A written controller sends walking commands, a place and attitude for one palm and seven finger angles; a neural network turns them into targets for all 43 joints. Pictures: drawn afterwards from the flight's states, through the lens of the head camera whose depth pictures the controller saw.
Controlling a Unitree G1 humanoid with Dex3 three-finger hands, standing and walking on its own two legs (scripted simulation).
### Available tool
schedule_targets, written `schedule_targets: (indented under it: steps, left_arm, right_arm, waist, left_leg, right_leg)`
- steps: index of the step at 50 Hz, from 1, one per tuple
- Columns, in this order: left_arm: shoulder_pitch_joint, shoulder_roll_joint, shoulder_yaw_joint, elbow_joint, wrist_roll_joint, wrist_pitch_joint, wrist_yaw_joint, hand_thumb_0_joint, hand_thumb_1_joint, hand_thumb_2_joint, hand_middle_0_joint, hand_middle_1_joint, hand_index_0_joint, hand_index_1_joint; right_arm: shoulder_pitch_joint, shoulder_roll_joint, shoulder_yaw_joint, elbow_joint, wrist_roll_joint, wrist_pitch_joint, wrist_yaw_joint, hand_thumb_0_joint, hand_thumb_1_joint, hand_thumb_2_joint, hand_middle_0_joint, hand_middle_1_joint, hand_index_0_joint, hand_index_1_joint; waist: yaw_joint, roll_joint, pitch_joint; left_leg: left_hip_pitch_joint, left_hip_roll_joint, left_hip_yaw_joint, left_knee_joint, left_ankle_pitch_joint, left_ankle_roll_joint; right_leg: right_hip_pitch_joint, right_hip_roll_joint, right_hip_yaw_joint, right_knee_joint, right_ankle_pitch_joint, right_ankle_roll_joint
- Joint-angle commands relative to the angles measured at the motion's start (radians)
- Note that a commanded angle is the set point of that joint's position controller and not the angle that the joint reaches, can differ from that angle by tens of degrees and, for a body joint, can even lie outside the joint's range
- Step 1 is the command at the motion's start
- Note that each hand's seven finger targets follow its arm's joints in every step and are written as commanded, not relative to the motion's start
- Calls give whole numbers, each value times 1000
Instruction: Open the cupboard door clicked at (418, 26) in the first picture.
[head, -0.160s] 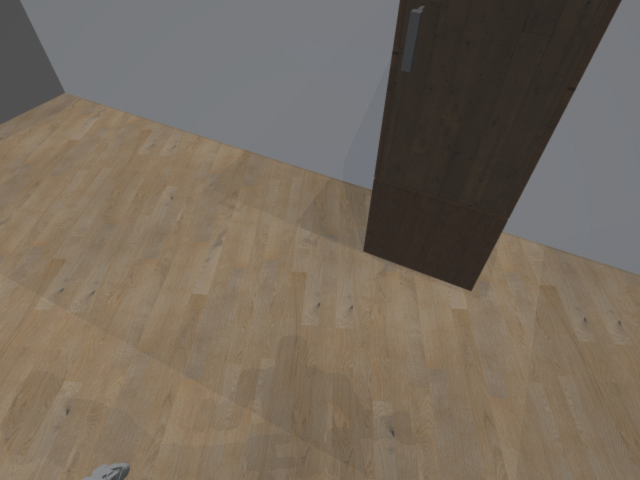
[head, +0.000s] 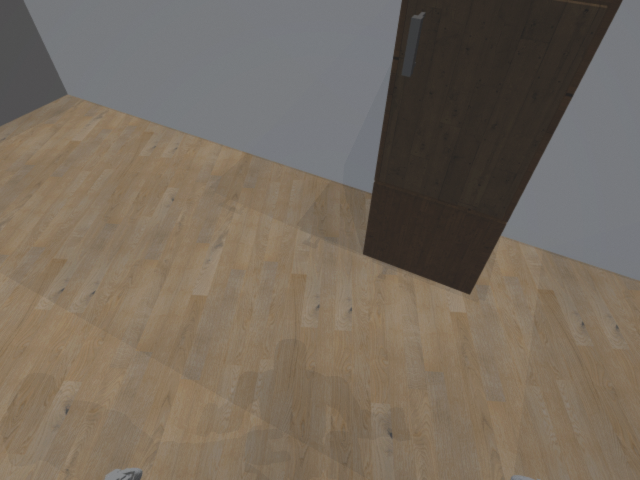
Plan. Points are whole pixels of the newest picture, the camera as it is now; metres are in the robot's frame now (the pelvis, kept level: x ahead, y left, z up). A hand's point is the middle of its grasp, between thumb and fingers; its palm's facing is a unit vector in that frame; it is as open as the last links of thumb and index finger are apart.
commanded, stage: stand and wait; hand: left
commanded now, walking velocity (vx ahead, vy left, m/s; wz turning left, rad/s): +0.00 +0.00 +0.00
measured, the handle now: (414, 44) +1.08 -0.17 +0.12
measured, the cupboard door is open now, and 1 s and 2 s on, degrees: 0 0 0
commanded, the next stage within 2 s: look at it before walking up in 0.66 s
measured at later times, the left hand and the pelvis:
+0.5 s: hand out of the picture +0.06 +0.25 -0.15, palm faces -0.02 -0.94 -0.34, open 7.4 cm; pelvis -0.01 +0.00 +0.00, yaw +0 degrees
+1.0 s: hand out of the picture +0.07 +0.24 -0.15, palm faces -0.02 -0.94 -0.34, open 7.4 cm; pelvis -0.01 -0.01 +0.01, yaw +0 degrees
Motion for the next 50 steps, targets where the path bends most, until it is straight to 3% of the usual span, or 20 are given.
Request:
schedule_targets:
  steps: [1, 4, 12, 25, 50]
  left_arm:
    - [-53, 204, 52, -63, 2, -23, 12, 0, 900, 900, -200, -300, -200, -300]
    - [-48, 200, 52, -50, 2, -23, 12, 0, 900, 900, -200, -300, -200, -300]
    - [-43, 200, 53, -21, 2, -26, 12, 0, 900, 900, -200, -300, -200, -300]
    - [-38, 205, 52, 16, 1, -25, 11, 0, 900, 900, -200, -300, -200, -300]
    - [-44, 207, 53, 23, 2, -27, 12, 0, 900, 900, -200, -300, -200, -300]
  right_arm:
    - [-53, -209, -48, -52, 1, -30, -20, 0, -900, -900, 200, 300, 200, 300]
    - [-59, -208, -49, -40, 2, -31, -21, 0, -900, -900, 200, 300, 200, 300]
    - [-53, -206, -48, -6, 6, -29, -21, 0, -900, -900, 200, 300, 200, 300]
    - [-43, -216, -44, 40, 7, -30, -20, 0, -900, -900, 200, 300, 200, 300]
    - [-44, -217, -40, 54, 8, -31, -20, 0, -900, -900, 200, 300, 200, 300]
  waist:
    - [-11, -1, -42]
    - [-10, 21, -48]
    - [-10, -3, -47]
    - [-6, 8, -29]
    - [-8, 2, -43]
  left_leg:
    - [10, 119, -107, -107, 156, 25]
    - [17, 122, -109, -114, 159, 24]
    - [20, 125, -114, -126, 142, 20]
    - [17, 128, -127, -158, 113, 16]
    - [55, 134, -119, -167, 173, 10]
  right_leg:
    - [2, -79, 81, -88, 124, -56]
    - [7, -79, 79, -93, 125, -55]
    - [21, -86, 83, -120, 113, -55]
    - [24, -89, 92, -147, 75, -54]
    - [38, -92, 88, -162, 137, -53]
